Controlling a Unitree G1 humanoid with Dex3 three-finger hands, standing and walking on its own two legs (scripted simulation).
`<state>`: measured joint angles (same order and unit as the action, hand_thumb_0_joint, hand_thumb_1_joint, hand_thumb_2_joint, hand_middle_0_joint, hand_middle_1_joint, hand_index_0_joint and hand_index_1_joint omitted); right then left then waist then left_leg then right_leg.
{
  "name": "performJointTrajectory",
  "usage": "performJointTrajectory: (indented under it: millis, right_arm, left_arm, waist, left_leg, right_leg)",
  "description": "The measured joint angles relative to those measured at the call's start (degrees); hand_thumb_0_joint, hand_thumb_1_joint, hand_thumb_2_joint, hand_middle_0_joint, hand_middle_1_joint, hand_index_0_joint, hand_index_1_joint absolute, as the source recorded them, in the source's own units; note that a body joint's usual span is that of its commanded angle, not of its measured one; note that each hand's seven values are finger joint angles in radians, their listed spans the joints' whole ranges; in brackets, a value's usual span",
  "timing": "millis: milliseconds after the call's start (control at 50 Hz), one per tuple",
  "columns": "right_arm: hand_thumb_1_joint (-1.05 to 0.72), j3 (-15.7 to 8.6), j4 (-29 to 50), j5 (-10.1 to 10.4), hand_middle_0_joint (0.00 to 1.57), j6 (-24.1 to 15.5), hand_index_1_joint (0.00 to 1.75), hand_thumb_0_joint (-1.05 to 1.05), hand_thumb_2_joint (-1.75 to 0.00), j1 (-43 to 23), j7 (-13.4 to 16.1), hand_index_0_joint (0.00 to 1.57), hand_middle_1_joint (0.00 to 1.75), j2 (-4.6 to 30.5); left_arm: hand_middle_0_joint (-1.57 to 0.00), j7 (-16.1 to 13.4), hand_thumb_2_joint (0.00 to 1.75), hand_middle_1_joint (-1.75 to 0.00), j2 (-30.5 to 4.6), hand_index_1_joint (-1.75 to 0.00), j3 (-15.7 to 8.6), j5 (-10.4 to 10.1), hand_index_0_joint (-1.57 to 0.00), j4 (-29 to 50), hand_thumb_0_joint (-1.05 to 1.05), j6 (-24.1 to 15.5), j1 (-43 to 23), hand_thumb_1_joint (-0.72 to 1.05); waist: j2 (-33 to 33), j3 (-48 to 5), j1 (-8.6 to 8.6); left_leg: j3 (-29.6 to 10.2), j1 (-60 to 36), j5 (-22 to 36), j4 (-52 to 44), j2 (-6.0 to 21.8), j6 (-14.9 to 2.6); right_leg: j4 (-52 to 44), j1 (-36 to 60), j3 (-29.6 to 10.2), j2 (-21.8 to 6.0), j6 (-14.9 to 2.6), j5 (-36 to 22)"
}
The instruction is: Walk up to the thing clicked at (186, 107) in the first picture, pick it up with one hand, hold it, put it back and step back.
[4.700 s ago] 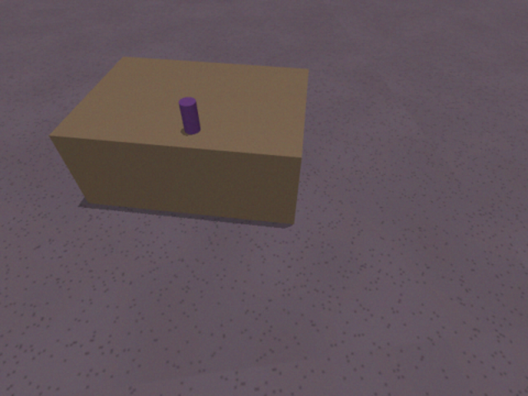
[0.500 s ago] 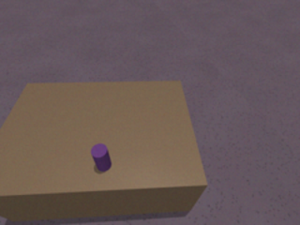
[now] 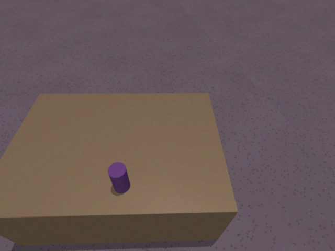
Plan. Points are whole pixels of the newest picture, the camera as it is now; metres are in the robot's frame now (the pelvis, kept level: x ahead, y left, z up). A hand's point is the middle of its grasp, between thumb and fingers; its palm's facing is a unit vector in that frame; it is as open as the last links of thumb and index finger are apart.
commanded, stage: walk up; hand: left
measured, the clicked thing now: (119, 178) +0.47 +0.20 -0.29
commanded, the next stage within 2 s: stand in 0.04 s
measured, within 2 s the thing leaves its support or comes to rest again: neither
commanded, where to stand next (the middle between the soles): +0.04 -0.02 m, yaw +1 degrees
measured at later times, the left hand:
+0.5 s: hand out of the picture +0.08 +0.26 -0.16, palm faces -0.04 -0.94 -0.33, open 7.4 cm
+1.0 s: hand out of the picture +0.07 +0.26 -0.16, palm faces -0.04 -0.94 -0.33, open 7.4 cm
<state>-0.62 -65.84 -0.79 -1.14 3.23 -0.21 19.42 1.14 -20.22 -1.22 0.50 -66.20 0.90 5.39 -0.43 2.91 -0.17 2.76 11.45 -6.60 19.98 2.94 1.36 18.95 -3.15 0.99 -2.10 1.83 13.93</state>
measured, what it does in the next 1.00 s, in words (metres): stands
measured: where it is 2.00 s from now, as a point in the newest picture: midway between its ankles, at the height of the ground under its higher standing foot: outside the picture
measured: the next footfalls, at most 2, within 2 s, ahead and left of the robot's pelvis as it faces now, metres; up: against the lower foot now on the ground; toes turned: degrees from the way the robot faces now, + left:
none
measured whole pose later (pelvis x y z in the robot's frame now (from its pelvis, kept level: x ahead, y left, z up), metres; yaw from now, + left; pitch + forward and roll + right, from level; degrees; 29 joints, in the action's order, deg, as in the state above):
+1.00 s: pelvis +0.00 +0.01 +0.00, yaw +0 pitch -2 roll +0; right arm -0.9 -65.9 -0.7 -0.1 4.9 -0.9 19.6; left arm 0.5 -20.7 0.0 0.6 -63.9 -0.3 7.5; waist -0.9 3.1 0.2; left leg 3.2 10.5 -6.8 19.8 2.5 0.8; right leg 18.1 -2.0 0.6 -2.7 2.4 13.7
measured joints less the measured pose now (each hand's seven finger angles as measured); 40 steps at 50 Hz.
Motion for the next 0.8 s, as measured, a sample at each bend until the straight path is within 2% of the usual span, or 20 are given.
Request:
performJointTrajectory:
  millis: [260, 800]
  right_arm:
    - [-0.91, -0.14, -0.14, 0.05, 0.21, 0.76, 0.3, 0.01, -0.9, 0.3, -0.45, 0.2, 0.3, 0.29]
    - [-0.91, -0.26, -0.27, 0.04, 0.21, 0.94, 0.3, 0.01, -0.9, 1.73, -0.6, 0.2, 0.3, 0.22]
  left_arm:
    - [-0.21, -0.37, 0.9, -0.3, 0.24, -0.3, 0.74, 0.13, -0.21, 1.08, 0.01, -1.16, 0.71, 0.9]
    - [-0.21, -0.55, 0.9, -0.3, -0.42, -0.3, 1.22, 0.19, -0.21, 2.17, 0.01, -1.08, 1.51, 0.9]
  waist:
    - [-0.02, 0.31, 0.04]
    - [-0.31, 0.17, 0.42]
  left_leg:
    - [0.33, -0.63, 0.0, -0.32, 0.01, -0.1]
    - [0.64, -1.02, -0.08, -0.52, -0.6, -0.51]
  right_leg:
    - [-0.73, 0.67, -0.31, -0.03, 0.17, -0.35]
    - [-0.5, 0.81, -0.53, -0.68, 0.57, -0.11]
